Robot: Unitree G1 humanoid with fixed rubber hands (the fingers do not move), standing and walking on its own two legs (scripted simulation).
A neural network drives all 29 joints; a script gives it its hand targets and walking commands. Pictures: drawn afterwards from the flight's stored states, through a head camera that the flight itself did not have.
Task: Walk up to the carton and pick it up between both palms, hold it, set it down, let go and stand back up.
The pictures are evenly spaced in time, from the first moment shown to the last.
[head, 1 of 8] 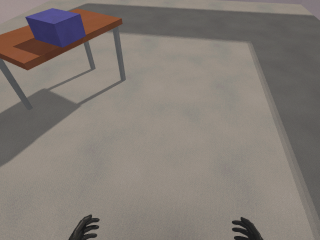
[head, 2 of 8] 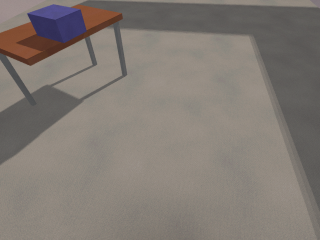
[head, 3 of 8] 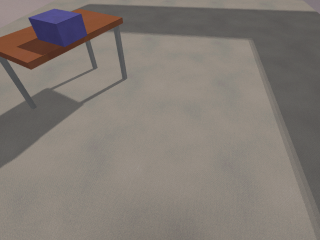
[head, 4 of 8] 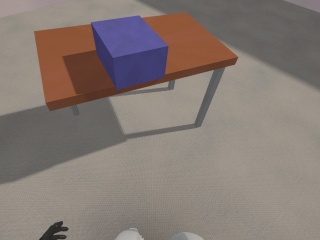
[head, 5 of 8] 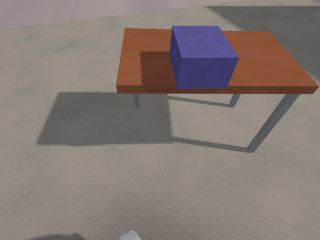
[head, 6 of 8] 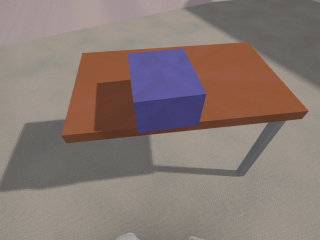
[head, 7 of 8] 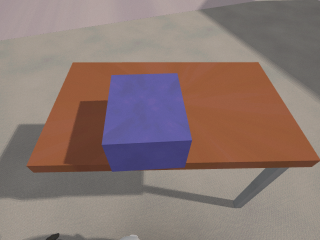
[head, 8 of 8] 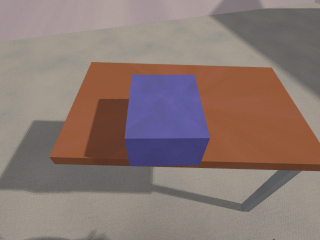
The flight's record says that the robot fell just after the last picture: no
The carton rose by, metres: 0.00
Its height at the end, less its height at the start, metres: +0.00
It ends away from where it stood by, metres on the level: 0.00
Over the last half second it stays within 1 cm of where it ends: yes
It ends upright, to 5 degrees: yes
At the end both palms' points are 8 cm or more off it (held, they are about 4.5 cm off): yes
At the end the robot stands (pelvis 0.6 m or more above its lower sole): yes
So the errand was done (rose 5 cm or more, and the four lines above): no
